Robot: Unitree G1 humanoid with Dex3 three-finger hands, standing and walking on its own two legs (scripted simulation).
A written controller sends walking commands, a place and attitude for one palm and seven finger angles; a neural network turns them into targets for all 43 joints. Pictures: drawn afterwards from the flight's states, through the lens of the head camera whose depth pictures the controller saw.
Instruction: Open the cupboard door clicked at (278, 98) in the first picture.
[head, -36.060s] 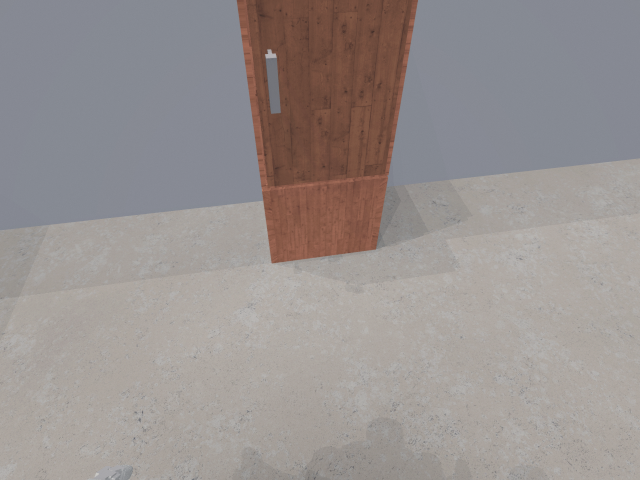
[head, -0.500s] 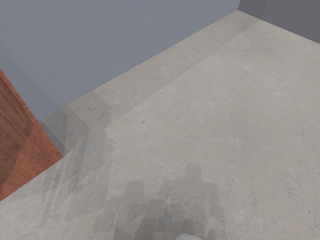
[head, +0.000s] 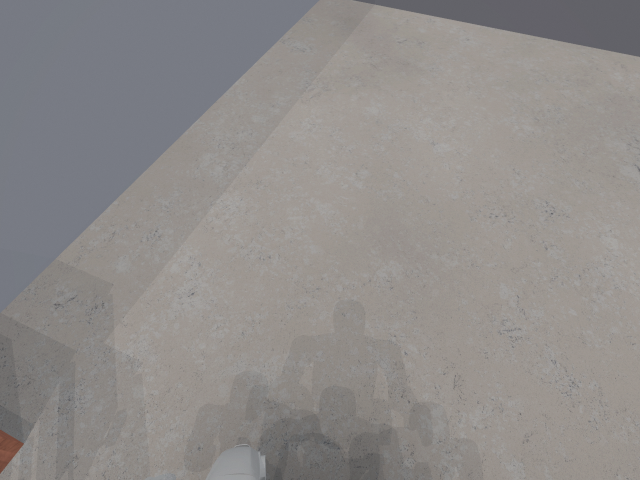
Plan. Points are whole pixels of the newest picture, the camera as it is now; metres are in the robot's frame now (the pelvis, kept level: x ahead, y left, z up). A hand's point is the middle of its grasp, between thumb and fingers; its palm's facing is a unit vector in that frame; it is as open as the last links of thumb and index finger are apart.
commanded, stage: walk to a spot facing it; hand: left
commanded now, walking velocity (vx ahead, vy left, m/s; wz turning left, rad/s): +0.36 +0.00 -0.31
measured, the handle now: out of the picture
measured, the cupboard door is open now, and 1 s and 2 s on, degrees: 43 43 43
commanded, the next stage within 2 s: turn to face it in 0.68 s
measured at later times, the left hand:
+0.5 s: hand (216, 336) +0.35 +0.19 -0.16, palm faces -0.19 -0.97 -0.17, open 7.4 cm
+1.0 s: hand (297, 261) +0.51 +0.06 -0.17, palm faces -0.23 -0.96 -0.18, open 7.3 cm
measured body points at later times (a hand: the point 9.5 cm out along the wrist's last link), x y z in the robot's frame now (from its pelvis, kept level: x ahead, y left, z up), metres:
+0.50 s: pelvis +0.23 +0.02 +0.01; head +0.26 +0.02 +0.45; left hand +0.36 +0.24 -0.15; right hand +0.15 -0.21 -0.14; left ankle +0.17 +0.14 -0.74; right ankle +0.29 -0.14 -0.68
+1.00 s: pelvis +0.43 -0.10 +0.00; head +0.44 -0.10 +0.45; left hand +0.53 +0.11 -0.15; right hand +0.42 -0.33 -0.15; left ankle +0.55 +0.01 -0.70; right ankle +0.37 -0.15 -0.74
